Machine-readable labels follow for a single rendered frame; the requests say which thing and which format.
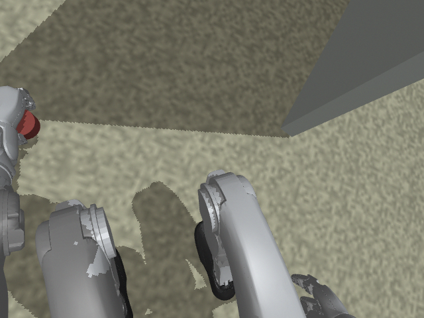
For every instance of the right robot foot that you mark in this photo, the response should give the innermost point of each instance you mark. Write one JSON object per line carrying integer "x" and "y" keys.
{"x": 221, "y": 292}

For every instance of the tin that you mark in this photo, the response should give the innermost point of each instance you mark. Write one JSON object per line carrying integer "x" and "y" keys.
{"x": 29, "y": 125}

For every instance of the left robot foot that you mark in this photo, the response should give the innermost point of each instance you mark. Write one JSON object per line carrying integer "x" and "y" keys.
{"x": 123, "y": 285}

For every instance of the right robot hand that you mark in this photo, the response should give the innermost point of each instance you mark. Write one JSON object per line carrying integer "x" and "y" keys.
{"x": 325, "y": 303}

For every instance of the left robot hand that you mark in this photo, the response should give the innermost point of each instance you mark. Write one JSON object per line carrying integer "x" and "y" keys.
{"x": 13, "y": 102}

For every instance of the left robot arm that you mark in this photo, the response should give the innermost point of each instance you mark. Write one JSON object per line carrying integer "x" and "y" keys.
{"x": 12, "y": 218}

